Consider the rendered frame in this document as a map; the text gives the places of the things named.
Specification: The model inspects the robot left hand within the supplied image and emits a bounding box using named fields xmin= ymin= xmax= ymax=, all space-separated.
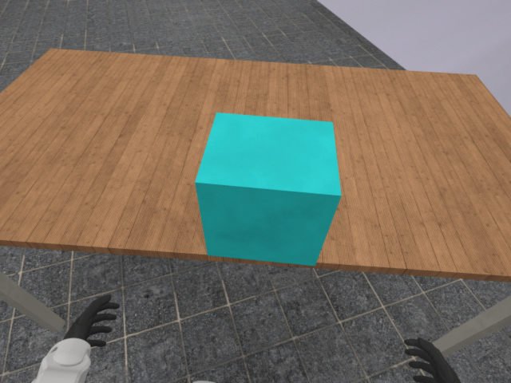
xmin=63 ymin=294 xmax=120 ymax=347

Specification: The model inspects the table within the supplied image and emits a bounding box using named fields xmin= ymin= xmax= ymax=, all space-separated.
xmin=0 ymin=49 xmax=511 ymax=357

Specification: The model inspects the carton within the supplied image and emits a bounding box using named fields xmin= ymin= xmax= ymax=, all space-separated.
xmin=195 ymin=113 xmax=341 ymax=266

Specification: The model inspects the robot right hand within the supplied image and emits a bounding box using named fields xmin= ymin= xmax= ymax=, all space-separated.
xmin=404 ymin=338 xmax=461 ymax=383

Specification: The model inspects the left robot forearm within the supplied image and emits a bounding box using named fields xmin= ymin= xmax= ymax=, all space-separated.
xmin=31 ymin=338 xmax=91 ymax=383

